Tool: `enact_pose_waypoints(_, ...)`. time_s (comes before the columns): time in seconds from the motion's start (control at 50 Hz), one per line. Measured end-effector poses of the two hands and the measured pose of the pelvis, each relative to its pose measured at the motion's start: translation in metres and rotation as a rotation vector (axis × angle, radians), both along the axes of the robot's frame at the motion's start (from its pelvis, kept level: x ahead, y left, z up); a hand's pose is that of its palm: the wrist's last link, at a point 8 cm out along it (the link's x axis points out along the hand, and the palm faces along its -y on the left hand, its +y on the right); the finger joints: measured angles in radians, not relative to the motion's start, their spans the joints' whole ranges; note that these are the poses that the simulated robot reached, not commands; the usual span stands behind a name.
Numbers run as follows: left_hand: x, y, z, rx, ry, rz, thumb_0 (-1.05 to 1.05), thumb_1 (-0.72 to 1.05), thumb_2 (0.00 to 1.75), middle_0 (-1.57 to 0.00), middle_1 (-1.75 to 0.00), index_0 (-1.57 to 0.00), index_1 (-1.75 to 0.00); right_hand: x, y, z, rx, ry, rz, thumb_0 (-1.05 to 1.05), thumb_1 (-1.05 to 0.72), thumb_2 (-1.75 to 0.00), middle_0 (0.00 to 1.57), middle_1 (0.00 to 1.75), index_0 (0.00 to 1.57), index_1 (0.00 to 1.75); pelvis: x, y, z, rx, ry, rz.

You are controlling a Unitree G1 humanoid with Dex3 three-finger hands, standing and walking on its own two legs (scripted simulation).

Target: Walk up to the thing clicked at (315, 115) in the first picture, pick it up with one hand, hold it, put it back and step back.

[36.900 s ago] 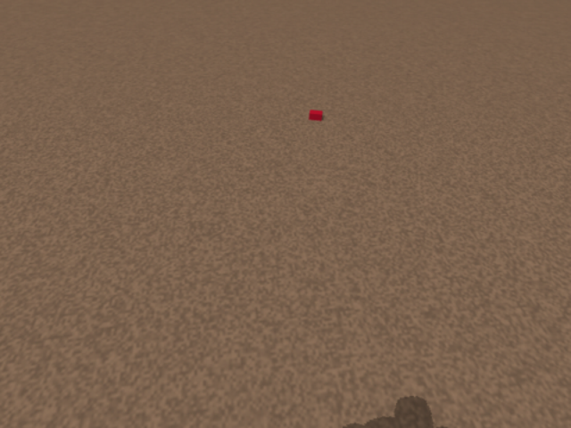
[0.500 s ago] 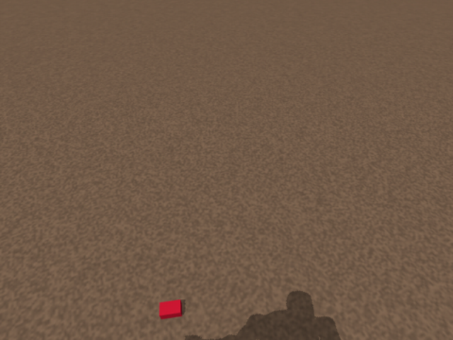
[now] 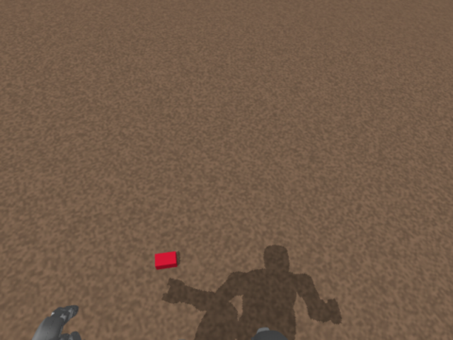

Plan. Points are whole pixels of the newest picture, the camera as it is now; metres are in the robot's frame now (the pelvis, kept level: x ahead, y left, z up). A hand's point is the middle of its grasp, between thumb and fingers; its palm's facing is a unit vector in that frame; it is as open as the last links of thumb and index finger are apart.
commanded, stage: step back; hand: left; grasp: from above
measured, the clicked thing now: (166, 260) +0.50 +0.23 -0.73
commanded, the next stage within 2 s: none
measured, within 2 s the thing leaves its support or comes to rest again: neither
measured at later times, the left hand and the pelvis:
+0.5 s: hand out of the picture -0.01 +0.23 -0.13, palm faces -0.07 -0.91 -0.40, open 7.4 cm; pelvis -0.12 -0.02 +0.01, yaw -4 degrees
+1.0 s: hand out of the picture -0.16 +0.24 -0.14, palm faces -0.05 -0.92 -0.38, open 7.4 cm; pelvis -0.27 -0.02 +0.00, yaw -4 degrees
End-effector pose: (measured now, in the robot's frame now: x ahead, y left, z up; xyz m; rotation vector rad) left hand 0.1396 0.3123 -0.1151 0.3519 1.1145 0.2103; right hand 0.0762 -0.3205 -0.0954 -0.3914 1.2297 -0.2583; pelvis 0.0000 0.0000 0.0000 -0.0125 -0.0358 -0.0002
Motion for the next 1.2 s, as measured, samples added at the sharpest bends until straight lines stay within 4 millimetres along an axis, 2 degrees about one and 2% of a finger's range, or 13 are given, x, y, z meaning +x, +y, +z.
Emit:
enact_pose_waypoints(0.08,-0.01,-0.003,0.002,-0.011,0.001,-0.02,0.01,0.91,0.89,-0.2,-0.3,-0.2,-0.3,-0.027,0.008,0.007,-0.006,0.026,-0.016,0.01,-0.9,-0.89,0.2,0.3,0.2,0.3,-0.014,0.001,0.008,-0.01,0.007,-0.012)
enact_pose_waypoints(0.2,-0.048,-0.011,0.002,-0.014,0.062,-0.059,0.0,0.91,0.89,-0.2,-0.3,-0.2,-0.3,-0.051,0.01,0.006,0.0,-0.033,-0.032,0.01,-0.9,-0.89,0.21,0.3,0.21,0.3,-0.039,0.0,0.008,-0.008,0.006,-0.051)
enact_pose_waypoints(0.36,-0.108,-0.029,0.004,0.021,0.079,-0.074,0.01,0.91,0.89,-0.2,-0.3,-0.2,-0.3,-0.088,-0.015,-0.018,0.037,-0.081,-0.042,0.01,-0.9,-0.89,0.21,0.3,0.21,0.3,-0.084,-0.019,-0.006,-0.015,-0.012,-0.086)
enact_pose_waypoints(0.46,-0.149,-0.037,0.023,0.023,0.081,-0.045,0.01,0.9,0.89,-0.21,-0.3,-0.2,-0.3,-0.115,-0.021,-0.015,0.053,-0.062,-0.065,0.01,-0.9,-0.89,0.2,0.3,0.2,0.3,-0.106,-0.023,0.006,0.027,-0.013,-0.084)
enact_pose_waypoints(0.6,-0.166,-0.031,0.033,0.039,-0.014,-0.033,0.01,0.9,0.89,-0.21,-0.3,-0.2,-0.3,-0.161,-0.019,-0.013,0.034,0.01,-0.017,0.01,-0.91,-0.89,0.2,0.3,0.2,0.3,-0.142,-0.019,0.009,0.028,0.008,-0.033)
enact_pose_waypoints(0.72,-0.19,-0.016,0.016,0.004,-0.059,-0.024,0.01,0.9,0.89,-0.21,-0.3,-0.2,-0.3,-0.191,-0.003,-0.009,0.011,0.01,0.027,0.01,-0.91,-0.89,0.2,0.3,0.2,0.3,-0.182,-0.008,0.0,0.036,-0.012,-0.008)
enact_pose_waypoints(0.8,-0.218,-0.015,0.015,-0.013,-0.024,-0.005,0.01,0.9,0.89,-0.2,-0.3,-0.2,-0.3,-0.209,0.004,0.005,0.014,-0.026,0.036,0.01,-0.9,-0.89,0.2,0.3,0.2,0.3,-0.204,-0.008,0.008,0.0,-0.012,-0.008)
enact_pose_waypoints(0.88,-0.251,-0.017,0.014,-0.017,-0.003,-0.002,0.01,0.9,0.89,-0.2,-0.3,-0.2,-0.3,-0.219,0.002,0.014,0.003,-0.074,0.038,0.01,-0.9,-0.89,0.21,0.3,0.21,0.3,-0.227,-0.012,0.012,-0.009,-0.006,-0.031)
enact_pose_waypoints(0.96,-0.288,-0.022,0.011,-0.004,0.042,-0.016,0.01,0.9,0.89,-0.2,-0.3,-0.2,-0.3,-0.228,-0.007,0.015,0.0,-0.137,0.045,0.01,-0.9,-0.89,0.21,0.3,0.21,0.3,-0.255,-0.019,0.009,-0.01,-0.003,-0.058)
enact_pose_waypoints(1.02,-0.316,-0.028,0.008,0.013,0.064,-0.026,0.01,0.9,0.89,-0.2,-0.3,-0.2,-0.3,-0.241,-0.018,0.007,0.008,-0.17,0.047,0.01,-0.9,-0.89,0.21,0.3,0.21,0.3,-0.278,-0.028,0.002,-0.003,-0.001,-0.078)
enact_pose_waypoints(1.08,-0.348,-0.038,0.008,0.029,0.078,-0.026,0.01,0.91,0.89,-0.2,-0.3,-0.2,-0.3,-0.261,-0.033,-0.005,0.022,-0.181,0.028,0.01,-0.9,-0.89,0.21,0.3,0.21,0.3,-0.302,-0.036,-0.005,-0.026,-0.014,-0.074)
enact_pose_waypoints(1.14,-0.379,-0.046,0.017,0.027,0.088,-0.019,0.01,0.9,0.89,-0.2,-0.3,-0.2,-0.3,-0.288,-0.037,-0.008,0.033,-0.147,-0.002,0.01,-0.9,-0.89,0.2,0.3,0.2,0.3,-0.319,-0.04,0.001,0.009,-0.013,-0.075)
enact_pose_waypoints(1.2,-0.4,-0.047,0.026,0.038,0.089,-0.005,0.01,0.9,0.89,-0.21,-0.3,-0.2,-0.3,-0.318,-0.038,-0.009,0.042,-0.113,-0.009,0.01,-0.91,-0.89,0.2,0.3,0.2,0.3,-0.336,-0.039,0.007,0.029,-0.006,-0.06)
